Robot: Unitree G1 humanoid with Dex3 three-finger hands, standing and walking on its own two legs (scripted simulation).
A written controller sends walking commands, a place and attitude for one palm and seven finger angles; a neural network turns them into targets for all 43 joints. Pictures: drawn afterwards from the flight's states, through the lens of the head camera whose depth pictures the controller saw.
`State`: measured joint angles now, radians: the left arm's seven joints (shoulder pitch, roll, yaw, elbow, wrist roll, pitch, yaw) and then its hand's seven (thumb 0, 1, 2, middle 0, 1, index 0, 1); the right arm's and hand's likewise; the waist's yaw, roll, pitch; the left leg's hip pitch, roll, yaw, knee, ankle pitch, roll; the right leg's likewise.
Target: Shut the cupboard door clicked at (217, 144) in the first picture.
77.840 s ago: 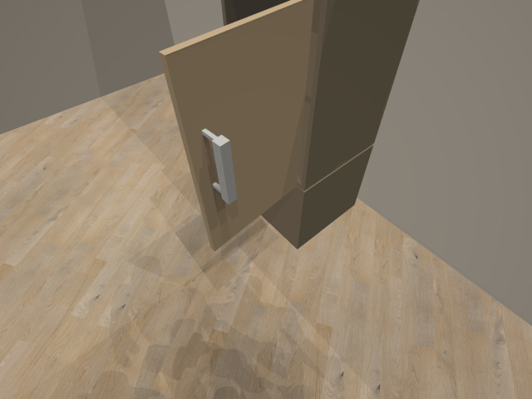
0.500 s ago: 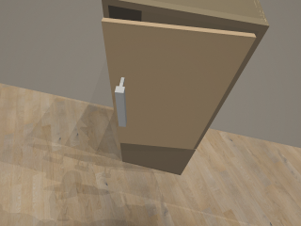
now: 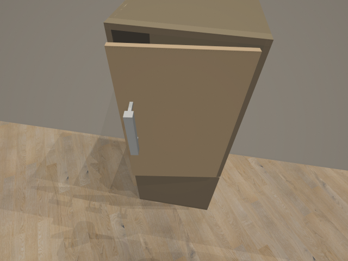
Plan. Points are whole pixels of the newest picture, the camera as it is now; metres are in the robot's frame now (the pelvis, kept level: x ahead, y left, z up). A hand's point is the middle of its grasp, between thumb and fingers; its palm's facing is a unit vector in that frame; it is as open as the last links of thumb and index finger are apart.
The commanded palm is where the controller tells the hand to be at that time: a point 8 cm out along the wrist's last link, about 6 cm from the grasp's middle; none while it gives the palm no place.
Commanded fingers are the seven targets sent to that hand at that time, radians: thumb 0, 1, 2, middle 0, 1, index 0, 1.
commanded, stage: look again from close up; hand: left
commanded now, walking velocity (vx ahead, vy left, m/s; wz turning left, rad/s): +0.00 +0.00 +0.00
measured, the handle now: (133, 129) +0.48 +0.16 -0.01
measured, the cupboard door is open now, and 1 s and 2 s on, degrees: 8 8 8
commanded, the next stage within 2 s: shuffle to correct the standing spot in 0.50 s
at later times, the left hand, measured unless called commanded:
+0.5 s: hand out of the picture -0.02 +0.20 -0.18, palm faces +0.01 -0.98 -0.21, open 7.3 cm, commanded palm none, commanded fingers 0.00 0.90 0.90 -0.20 -0.30 -0.20 -0.30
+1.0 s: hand out of the picture -0.04 +0.16 -0.19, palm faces +0.04 -0.99 -0.14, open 7.3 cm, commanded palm none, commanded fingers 0.00 0.90 0.90 -0.20 -0.30 -0.20 -0.30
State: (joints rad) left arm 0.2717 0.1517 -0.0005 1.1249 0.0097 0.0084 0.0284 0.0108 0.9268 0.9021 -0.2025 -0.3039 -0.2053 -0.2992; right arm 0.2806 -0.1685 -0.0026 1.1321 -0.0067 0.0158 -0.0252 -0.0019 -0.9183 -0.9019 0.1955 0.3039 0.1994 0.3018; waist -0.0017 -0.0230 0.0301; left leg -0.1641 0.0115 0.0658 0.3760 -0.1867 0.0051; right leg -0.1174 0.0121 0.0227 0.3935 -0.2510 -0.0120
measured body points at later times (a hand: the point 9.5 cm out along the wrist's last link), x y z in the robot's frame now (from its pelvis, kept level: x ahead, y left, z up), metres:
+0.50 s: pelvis -0.03 +0.02 -0.01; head -0.04 +0.02 +0.44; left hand -0.02 +0.25 -0.16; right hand +0.00 -0.21 -0.16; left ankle +0.01 +0.11 -0.74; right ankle -0.02 -0.11 -0.74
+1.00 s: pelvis +0.01 +0.00 -0.01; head +0.01 +0.01 +0.44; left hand -0.04 +0.21 -0.18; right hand +0.02 -0.24 -0.16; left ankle +0.01 +0.11 -0.74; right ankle -0.02 -0.11 -0.74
